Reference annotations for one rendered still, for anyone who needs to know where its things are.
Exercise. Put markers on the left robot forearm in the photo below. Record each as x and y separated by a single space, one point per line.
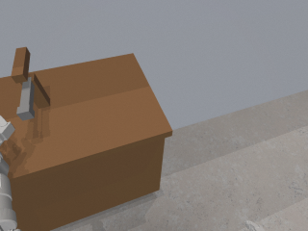
8 219

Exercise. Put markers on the tap lever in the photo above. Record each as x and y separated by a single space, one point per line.
26 107

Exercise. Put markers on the robot right hand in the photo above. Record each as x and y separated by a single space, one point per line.
253 226

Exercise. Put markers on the robot left hand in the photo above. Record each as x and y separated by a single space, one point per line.
6 130

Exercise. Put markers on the counter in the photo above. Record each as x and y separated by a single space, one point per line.
97 139

